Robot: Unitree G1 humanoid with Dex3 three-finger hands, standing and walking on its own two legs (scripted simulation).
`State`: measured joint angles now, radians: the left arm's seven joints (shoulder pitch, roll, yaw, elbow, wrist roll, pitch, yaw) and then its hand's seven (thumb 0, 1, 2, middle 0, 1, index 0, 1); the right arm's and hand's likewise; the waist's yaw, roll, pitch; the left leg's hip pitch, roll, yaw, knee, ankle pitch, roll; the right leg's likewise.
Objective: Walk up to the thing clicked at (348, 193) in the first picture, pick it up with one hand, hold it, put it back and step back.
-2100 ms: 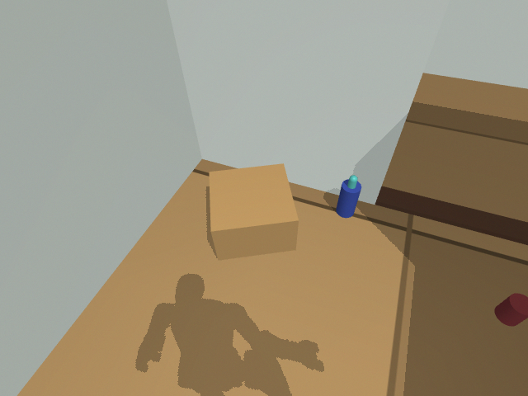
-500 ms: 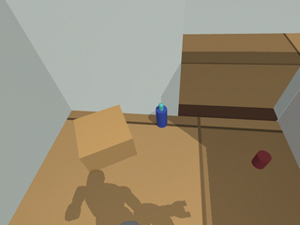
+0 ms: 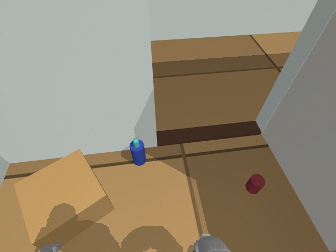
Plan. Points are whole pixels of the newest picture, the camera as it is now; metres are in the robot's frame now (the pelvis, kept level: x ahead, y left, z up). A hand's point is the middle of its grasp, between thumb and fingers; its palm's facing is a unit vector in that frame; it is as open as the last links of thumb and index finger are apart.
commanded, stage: walk up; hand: left
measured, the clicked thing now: (137, 150) +0.79 +0.18 -0.65
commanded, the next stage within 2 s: none
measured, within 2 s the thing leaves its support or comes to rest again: neither
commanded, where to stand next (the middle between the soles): +0.41 -0.01 m, yaw -4 degrees
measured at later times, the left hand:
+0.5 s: hand (76, 225) +0.23 +0.27 -0.14, palm faces -0.07 -0.92 -0.38, open 7.4 cm
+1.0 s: hand (94, 160) +0.44 +0.26 -0.15, palm faces -0.11 -0.90 -0.42, open 7.4 cm
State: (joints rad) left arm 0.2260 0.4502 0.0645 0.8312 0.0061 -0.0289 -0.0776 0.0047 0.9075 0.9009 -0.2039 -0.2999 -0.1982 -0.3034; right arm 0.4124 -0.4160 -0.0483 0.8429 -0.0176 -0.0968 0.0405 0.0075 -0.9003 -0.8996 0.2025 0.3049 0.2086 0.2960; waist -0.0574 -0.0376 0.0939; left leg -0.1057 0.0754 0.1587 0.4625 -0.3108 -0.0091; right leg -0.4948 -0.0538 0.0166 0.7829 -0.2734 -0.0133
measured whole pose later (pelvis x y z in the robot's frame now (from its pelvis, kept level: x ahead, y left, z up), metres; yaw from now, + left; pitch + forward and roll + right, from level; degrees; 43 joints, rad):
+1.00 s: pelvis +0.33 -0.01 -0.02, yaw -5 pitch -3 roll +0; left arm 0.23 0.39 0.04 0.87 0.01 -0.07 -0.01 0.00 0.91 0.90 -0.20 -0.30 -0.20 -0.30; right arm 0.28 -0.40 -0.02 0.86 0.01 0.00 0.01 0.01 -0.90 -0.90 0.20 0.30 0.21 0.30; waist 0.00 0.04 0.11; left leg -0.32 0.04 0.02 0.91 -0.56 0.03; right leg -0.39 -0.02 -0.04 0.67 -0.24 -0.02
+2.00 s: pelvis +0.40 +0.00 +0.01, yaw -5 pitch -2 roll +0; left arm 0.06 0.34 0.01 1.17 0.00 -0.01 0.00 0.00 0.91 0.90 -0.21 -0.30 -0.20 -0.30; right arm 0.08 -0.36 0.00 1.17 0.00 -0.02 0.01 0.01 -0.90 -0.90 0.20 0.30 0.21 0.30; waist 0.00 0.01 0.06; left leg -0.09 0.05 0.05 0.33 -0.20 -0.03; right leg -0.14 -0.03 -0.01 0.34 -0.17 0.02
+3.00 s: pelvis +0.40 +0.00 +0.01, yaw -5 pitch -2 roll +0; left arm 0.10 0.35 0.00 1.15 0.01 -0.01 0.00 0.00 0.91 0.90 -0.21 -0.30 -0.20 -0.30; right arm 0.09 -0.35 0.00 1.15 -0.01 -0.01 0.01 0.01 -0.90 -0.90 0.20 0.30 0.21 0.30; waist 0.00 0.00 0.05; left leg -0.08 0.04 0.04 0.31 -0.19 -0.03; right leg -0.12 -0.03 -0.01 0.31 -0.15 0.02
